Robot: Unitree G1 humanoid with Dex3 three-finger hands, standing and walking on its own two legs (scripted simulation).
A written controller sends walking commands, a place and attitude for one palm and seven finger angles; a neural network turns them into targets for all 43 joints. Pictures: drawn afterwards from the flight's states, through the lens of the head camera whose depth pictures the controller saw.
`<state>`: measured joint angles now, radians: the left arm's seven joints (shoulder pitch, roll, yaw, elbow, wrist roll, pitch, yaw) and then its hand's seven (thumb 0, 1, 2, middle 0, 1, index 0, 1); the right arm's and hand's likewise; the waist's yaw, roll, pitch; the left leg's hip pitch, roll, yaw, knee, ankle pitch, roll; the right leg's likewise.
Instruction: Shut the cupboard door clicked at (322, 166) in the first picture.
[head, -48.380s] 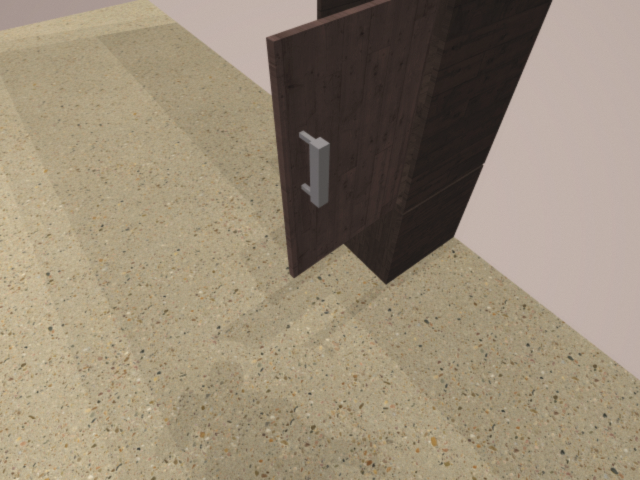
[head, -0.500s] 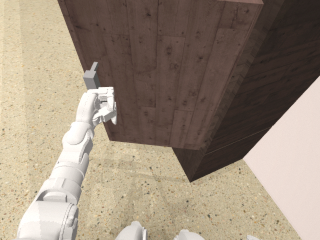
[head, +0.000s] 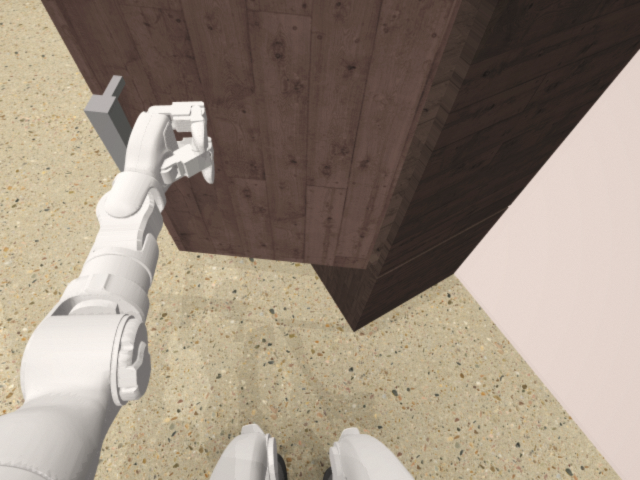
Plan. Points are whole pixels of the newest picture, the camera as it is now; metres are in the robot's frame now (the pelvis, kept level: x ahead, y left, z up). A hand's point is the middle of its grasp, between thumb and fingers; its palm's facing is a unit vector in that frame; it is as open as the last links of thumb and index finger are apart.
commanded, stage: push the door shut along its arc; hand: left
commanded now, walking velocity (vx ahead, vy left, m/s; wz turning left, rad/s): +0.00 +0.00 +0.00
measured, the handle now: (131, 137) +0.53 +0.19 +0.09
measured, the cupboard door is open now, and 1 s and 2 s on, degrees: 55 34 34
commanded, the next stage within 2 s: pull the fist back off the door in 0.76 s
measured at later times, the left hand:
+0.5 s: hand (215, 132) +0.53 +0.09 +0.09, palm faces -0.34 -0.94 -0.03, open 3.0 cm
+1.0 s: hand (238, 102) +0.59 +0.06 +0.09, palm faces -0.08 -0.99 +0.13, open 3.2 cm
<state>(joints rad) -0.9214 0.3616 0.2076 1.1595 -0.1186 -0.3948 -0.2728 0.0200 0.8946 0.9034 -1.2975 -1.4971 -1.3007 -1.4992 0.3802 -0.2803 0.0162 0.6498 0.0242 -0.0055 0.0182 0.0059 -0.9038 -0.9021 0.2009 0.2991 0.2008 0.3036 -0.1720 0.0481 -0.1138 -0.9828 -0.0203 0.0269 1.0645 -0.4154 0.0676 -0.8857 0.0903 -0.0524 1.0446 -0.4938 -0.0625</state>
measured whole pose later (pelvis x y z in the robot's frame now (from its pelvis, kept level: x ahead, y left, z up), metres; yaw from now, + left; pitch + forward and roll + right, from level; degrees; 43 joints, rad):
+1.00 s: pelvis +0.01 +0.01 -0.03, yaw -1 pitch +28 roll -4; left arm -1.30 0.35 0.28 1.32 -0.09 -0.23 -0.01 0.02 0.92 0.96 -1.30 -1.50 -1.30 -1.50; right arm 0.45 -0.26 0.02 0.68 -0.05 -0.05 0.06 0.00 -0.90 -0.90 0.20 0.30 0.20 0.30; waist -0.23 0.07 -0.15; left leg -1.22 -0.01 0.00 1.19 -0.46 0.07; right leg -1.11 0.10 -0.08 1.14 -0.53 -0.06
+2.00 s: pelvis +0.02 -0.03 +0.01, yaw -1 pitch +17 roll +1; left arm -0.69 0.13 0.21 0.91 -0.05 -0.43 0.15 0.02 0.89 0.90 -1.30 -1.50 -1.30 -1.50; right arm 0.36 -0.23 -0.01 0.61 -0.01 0.05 0.07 0.00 -0.91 -0.90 0.20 0.30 0.20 0.30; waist -0.11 0.04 -0.16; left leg -0.86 -0.01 0.06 0.96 -0.41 0.03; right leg -0.80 0.10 -0.01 0.99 -0.49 -0.09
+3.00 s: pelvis +0.04 +0.03 +0.08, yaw +2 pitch -3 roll -1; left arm 0.43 0.38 0.27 -0.37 -0.10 -0.02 0.08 0.02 0.89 0.90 -0.52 -0.64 -0.53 -0.65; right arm 0.21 -0.22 0.05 0.59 0.04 0.02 -0.04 0.01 -0.90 -0.90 0.20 0.30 0.20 0.30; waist 0.05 0.07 0.00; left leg -0.15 -0.09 0.02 0.42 -0.21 0.10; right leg -0.05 0.03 0.00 0.38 -0.27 -0.02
